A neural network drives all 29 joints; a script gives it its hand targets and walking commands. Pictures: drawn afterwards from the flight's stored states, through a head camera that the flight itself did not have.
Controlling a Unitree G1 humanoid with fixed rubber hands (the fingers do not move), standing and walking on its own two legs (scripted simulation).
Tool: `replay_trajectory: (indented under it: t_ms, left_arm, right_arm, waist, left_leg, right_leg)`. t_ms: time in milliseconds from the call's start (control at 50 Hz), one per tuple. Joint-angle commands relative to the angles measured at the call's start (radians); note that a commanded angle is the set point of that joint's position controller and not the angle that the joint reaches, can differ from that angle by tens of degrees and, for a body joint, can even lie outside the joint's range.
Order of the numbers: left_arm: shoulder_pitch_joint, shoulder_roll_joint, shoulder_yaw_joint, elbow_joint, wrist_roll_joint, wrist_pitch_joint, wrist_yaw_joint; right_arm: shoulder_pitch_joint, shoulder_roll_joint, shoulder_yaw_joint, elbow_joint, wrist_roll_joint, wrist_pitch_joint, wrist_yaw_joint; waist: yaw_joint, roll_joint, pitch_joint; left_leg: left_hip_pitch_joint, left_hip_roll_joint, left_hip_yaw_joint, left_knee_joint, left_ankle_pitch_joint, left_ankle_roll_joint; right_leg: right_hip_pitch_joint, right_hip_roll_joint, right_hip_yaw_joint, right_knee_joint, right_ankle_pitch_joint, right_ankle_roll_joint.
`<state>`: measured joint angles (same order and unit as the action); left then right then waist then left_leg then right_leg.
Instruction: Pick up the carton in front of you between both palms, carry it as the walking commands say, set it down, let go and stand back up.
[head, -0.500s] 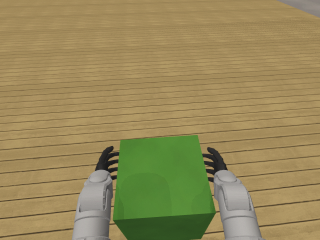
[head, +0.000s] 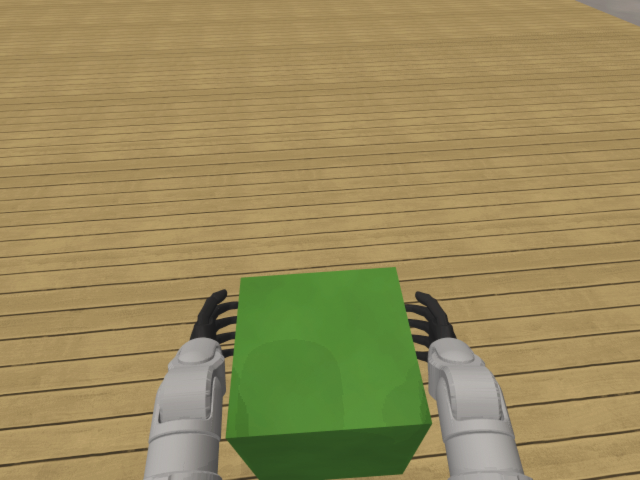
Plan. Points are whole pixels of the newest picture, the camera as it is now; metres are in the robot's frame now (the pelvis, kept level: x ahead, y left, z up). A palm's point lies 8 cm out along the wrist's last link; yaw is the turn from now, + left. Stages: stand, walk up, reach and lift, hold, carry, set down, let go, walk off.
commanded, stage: hold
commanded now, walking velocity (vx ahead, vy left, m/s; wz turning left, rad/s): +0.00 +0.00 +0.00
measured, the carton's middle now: (325, 381) +0.29 +0.00 -0.05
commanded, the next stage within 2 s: set down in 0.14 s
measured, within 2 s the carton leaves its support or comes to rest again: neither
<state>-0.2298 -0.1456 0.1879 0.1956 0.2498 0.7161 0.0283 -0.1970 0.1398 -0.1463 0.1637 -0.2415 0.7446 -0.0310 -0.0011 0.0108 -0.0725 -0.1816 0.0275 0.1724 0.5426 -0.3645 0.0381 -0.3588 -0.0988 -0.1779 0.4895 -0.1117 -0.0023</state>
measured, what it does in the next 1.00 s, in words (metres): lowers itself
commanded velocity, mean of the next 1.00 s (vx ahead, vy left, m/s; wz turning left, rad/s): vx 0.00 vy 0.00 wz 0.00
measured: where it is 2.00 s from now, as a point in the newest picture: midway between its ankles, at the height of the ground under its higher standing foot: outside the picture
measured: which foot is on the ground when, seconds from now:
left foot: down 0.00-1.00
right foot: down 0.00-1.00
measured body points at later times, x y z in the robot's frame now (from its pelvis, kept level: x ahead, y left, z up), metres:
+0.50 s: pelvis -0.02 -0.05 -0.01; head +0.02 -0.06 +0.44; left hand +0.31 +0.17 +0.00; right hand +0.35 -0.13 -0.02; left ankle -0.04 +0.08 -0.73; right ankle +0.09 -0.15 -0.73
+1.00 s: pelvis -0.05 -0.06 -0.14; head +0.16 -0.04 +0.26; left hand +0.35 +0.15 -0.20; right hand +0.38 -0.14 -0.22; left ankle -0.04 +0.08 -0.73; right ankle +0.08 -0.15 -0.73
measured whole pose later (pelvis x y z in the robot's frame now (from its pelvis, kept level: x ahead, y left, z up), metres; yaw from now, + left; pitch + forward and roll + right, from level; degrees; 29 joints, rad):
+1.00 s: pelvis -0.05 -0.06 -0.14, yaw +15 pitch +35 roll +2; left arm -0.72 -0.15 0.45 0.59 0.23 0.19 0.04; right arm -0.63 0.10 -0.40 0.49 -0.26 0.24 -0.02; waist -0.04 0.07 -0.16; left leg -1.42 -0.06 -0.05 1.30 -0.50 -0.03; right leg -1.53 -0.01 0.02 1.23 -0.32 0.00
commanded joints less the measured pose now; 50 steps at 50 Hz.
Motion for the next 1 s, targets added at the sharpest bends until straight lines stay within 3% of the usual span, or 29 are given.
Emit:
replay_trajectory:
  t_ms: [0,20,60,100,120,160,200,240,340,420,500,580,660,760,840,920,980]
  left_arm:
    - [-0.312,-0.919,-0.481,0.008,-0.205,-0.060,-0.240]
    - [-0.284,-0.900,-0.461,0.013,-0.187,-0.069,-0.228]
    - [-0.266,-0.894,-0.447,0.023,-0.170,-0.079,-0.207]
    - [-0.314,-0.898,-0.470,0.007,-0.188,-0.079,-0.213]
    - [-0.320,-0.903,-0.473,0.008,-0.188,-0.077,-0.217]
    - [-0.419,-0.908,-0.518,-0.002,-0.222,-0.077,-0.241]
    - [-0.510,-0.886,-0.513,0.039,-0.227,-0.087,-0.271]
    - [-0.582,-0.866,-0.469,0.125,-0.195,-0.107,-0.294]
    - [-0.734,-0.860,-0.247,0.381,-0.071,-0.207,-0.316]
    - [-0.713,-0.770,-0.025,0.513,0.070,-0.279,-0.279]
    - [-0.669,-0.647,0.063,0.538,0.128,-0.372,-0.243]
    - [-0.710,-0.664,-0.011,0.525,0.095,-0.497,-0.237]
    - [-0.775,-0.752,-0.170,0.514,0.015,-0.603,-0.240]
    - [-0.852,-0.821,-0.336,0.428,-0.080,-0.633,-0.222]
    - [-0.876,-0.872,-0.369,0.420,-0.110,-0.586,-0.206]
    - [-0.904,-0.924,-0.324,0.475,-0.096,-0.523,-0.204]
    - [-0.933,-0.938,-0.280,0.514,-0.087,-0.493,-0.197]
  right_arm:
    - [-0.402,0.873,0.519,-0.153,0.239,-0.067,0.237]
    - [-0.411,0.879,0.527,-0.166,0.241,-0.068,0.236]
    - [-0.453,0.861,0.562,-0.176,0.262,-0.075,0.247]
    - [-0.449,0.864,0.560,-0.158,0.258,-0.081,0.244]
    - [-0.446,0.851,0.544,-0.152,0.246,-0.081,0.245]
    - [-0.433,0.867,0.500,-0.098,0.212,-0.083,0.231]
    - [-0.444,0.880,0.419,-0.024,0.167,-0.089,0.218]
    - [-0.501,0.902,0.356,0.052,0.136,-0.101,0.220]
    - [-0.691,0.927,0.217,0.281,0.062,-0.159,0.240]
    - [-0.740,0.809,0.071,0.369,-0.034,-0.237,0.219]
    - [-0.716,0.678,0.000,0.382,-0.087,-0.352,0.187]
    - [-0.735,0.700,0.054,0.385,-0.077,-0.483,0.163]
    - [-0.806,0.789,0.204,0.379,-0.016,-0.595,0.151]
    - [-0.892,0.821,0.369,0.278,0.061,-0.637,0.146]
    - [-0.907,0.814,0.385,0.278,0.074,-0.593,0.159]
    - [-0.956,0.804,0.340,0.336,0.069,-0.529,0.196]
    - [-0.998,0.797,0.303,0.382,0.063,-0.496,0.224]
  waist:
    - [0.019,0.123,-0.116]
    - [0.027,0.046,-0.130]
    - [0.055,0.054,-0.169]
    - [0.032,0.022,-0.152]
    - [0.021,0.041,-0.139]
    - [-0.037,0.013,-0.105]
    - [-0.078,0.015,-0.055]
    - [-0.097,0.027,-0.009]
    - [-0.052,0.008,-0.002]
    - [-0.012,-0.018,-0.013]
    - [-0.008,-0.030,-0.087]
    - [-0.017,-0.037,-0.260]
    - [-0.012,-0.024,-0.542]
    - [-0.031,-0.019,-0.926]
    - [-0.063,-0.019,-0.960]
    - [-0.071,-0.011,-0.856]
    - [-0.071,-0.011,-0.831]
  left_leg:
    - [-0.170,-0.026,-0.324,-0.229,0.514,0.006]
    - [-0.029,-0.045,-0.323,-0.201,0.606,0.002]
    - [0.092,-0.064,-0.310,-0.225,0.524,-0.012]
    - [0.088,-0.066,-0.299,-0.222,0.506,-0.020]
    - [0.091,-0.068,-0.297,-0.240,0.413,-0.022]
    - [0.034,-0.065,-0.288,-0.235,0.368,-0.029]
    - [-0.039,-0.066,-0.281,-0.243,0.234,-0.024]
    - [-0.105,-0.070,-0.274,-0.247,0.078,-0.010]
    - [-0.307,-0.086,-0.261,-0.194,-0.075,0.021]
    - [-0.372,-0.117,-0.248,-0.089,-0.005,0.025]
    - [-0.472,-0.143,-0.234,0.028,0.077,0.010]
    - [-0.632,-0.171,-0.219,0.149,0.128,-0.007]
    - [-0.803,-0.186,-0.209,0.268,0.154,-0.023]
    - [-0.956,-0.207,-0.191,0.435,0.190,-0.044]
    - [-1.069,-0.216,-0.183,0.513,0.086,-0.052]
    - [-1.189,-0.220,-0.175,0.567,-0.053,-0.054]
    - [-1.262,-0.224,-0.172,0.612,-0.080,-0.055]
  right_leg:
    - [0.524,0.188,0.242,-0.025,0.279,-0.039]
    - [0.452,0.186,0.256,-0.052,0.301,-0.031]
    - [0.422,0.194,0.250,-0.077,0.260,-0.006]
    - [0.426,0.208,0.242,-0.090,0.213,0.001]
    - [0.414,0.207,0.238,-0.096,0.154,0.003]
    - [0.424,0.214,0.233,-0.100,0.115,-0.007]
    - [0.439,0.210,0.233,-0.097,0.058,-0.018]
    - [0.419,0.203,0.229,-0.089,-0.017,-0.017]
    - [0.468,0.192,0.221,-0.035,-0.126,0.001]
    - [0.337,0.180,0.234,0.018,-0.112,0.006]
    - [0.170,0.186,0.237,0.113,-0.002,0.014]
    - [0.096,0.190,0.250,0.220,0.120,0.019]
    - [0.084,0.189,0.259,0.363,0.239,0.026]
    - [0.037,0.199,0.249,0.538,0.308,0.024]
    - [-0.149,0.214,0.219,0.611,0.140,0.021]
    - [-0.349,0.223,0.198,0.658,-0.081,0.012]
    - [-0.452,0.226,0.188,0.706,-0.122,0.009]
